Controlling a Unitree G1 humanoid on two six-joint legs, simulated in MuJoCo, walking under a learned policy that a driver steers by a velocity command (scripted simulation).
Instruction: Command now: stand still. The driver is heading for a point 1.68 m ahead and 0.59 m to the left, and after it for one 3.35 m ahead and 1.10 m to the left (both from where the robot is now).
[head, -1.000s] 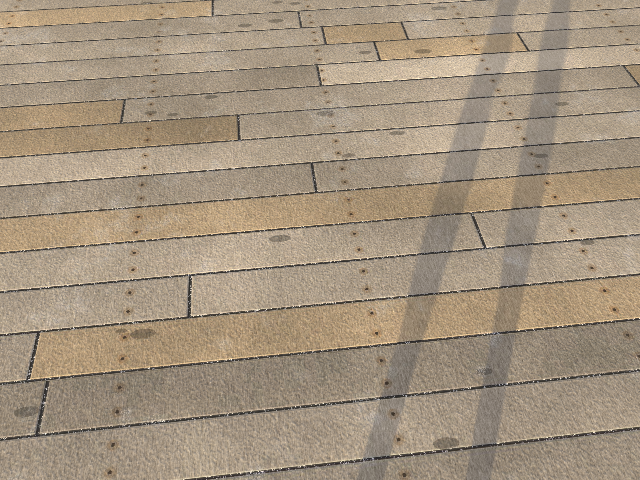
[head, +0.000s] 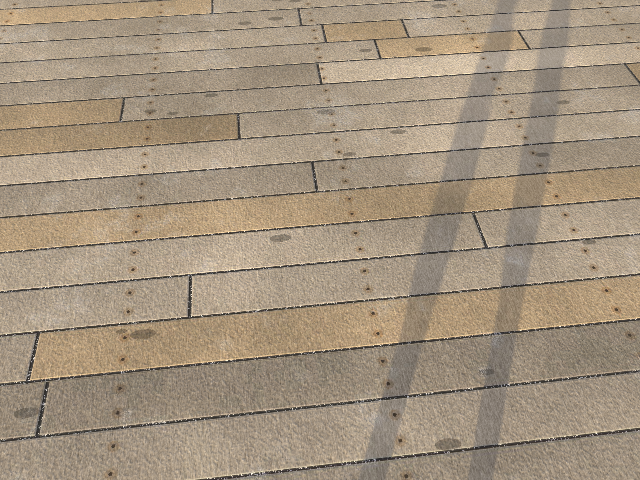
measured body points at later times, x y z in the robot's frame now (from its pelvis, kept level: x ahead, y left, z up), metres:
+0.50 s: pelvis +0.08 -0.04 +0.00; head +0.09 -0.05 +0.45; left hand +0.07 +0.21 -0.15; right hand +0.07 -0.29 -0.16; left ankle -0.02 +0.10 -0.65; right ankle +0.06 -0.13 -0.74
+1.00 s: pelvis +0.24 -0.01 -0.01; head +0.27 +0.00 +0.44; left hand +0.27 +0.24 -0.16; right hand +0.36 -0.25 -0.14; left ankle +0.33 +0.07 -0.74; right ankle +0.18 -0.15 -0.69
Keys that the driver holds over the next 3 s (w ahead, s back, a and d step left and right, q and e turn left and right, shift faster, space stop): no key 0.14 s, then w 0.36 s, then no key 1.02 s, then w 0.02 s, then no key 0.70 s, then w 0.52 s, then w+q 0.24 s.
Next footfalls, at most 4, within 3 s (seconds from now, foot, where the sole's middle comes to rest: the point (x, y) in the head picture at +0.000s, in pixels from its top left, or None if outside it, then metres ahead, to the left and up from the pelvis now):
0.82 left None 0.37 0.08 -0.77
1.12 right None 0.31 -0.15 -0.77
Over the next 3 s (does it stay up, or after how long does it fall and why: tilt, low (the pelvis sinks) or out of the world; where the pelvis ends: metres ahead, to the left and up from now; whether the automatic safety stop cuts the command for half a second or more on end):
stays up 0.58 -0.02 -0.02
